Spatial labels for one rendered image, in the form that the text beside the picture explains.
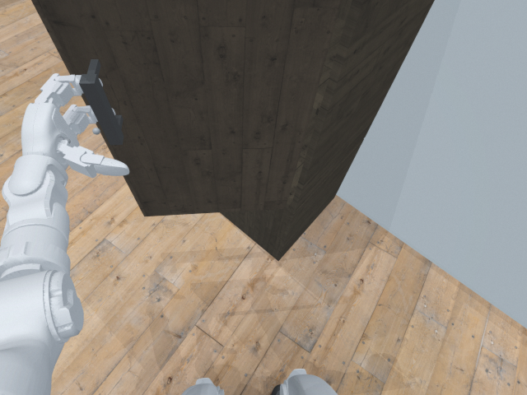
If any robot left hand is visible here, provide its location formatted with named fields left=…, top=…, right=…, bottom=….
left=21, top=73, right=129, bottom=178

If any right robot shin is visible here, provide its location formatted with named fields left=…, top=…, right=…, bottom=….
left=286, top=369, right=307, bottom=380

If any robot left upper arm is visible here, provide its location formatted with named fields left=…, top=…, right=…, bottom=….
left=0, top=270, right=84, bottom=395

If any robot left forearm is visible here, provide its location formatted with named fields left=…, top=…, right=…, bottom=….
left=0, top=154, right=71, bottom=281

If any cupboard door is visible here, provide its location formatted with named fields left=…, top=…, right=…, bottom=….
left=31, top=0, right=342, bottom=216

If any robot shin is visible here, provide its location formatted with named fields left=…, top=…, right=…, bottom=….
left=286, top=369, right=307, bottom=380
left=195, top=378, right=214, bottom=385

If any left robot shin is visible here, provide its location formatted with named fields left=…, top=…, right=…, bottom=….
left=195, top=378, right=214, bottom=385

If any handle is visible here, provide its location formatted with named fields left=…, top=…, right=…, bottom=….
left=79, top=59, right=124, bottom=145

